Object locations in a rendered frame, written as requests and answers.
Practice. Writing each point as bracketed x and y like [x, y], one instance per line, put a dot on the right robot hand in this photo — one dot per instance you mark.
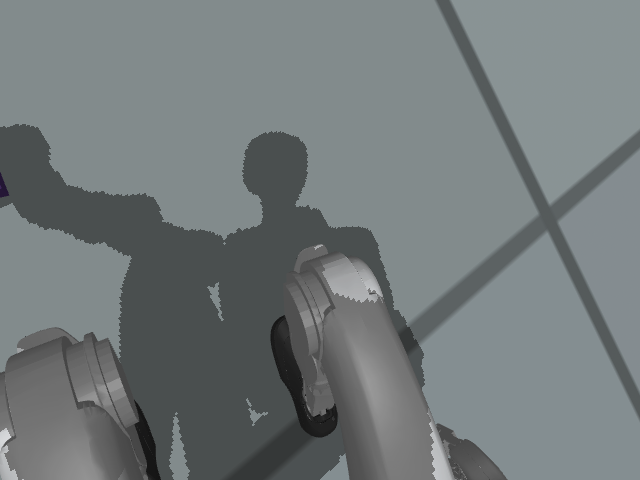
[468, 461]

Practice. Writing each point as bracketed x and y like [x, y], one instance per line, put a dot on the left robot foot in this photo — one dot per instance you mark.
[148, 445]

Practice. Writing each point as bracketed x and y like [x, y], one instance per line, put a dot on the right robot foot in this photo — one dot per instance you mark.
[290, 374]

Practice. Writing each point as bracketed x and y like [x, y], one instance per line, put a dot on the small box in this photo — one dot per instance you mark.
[3, 189]

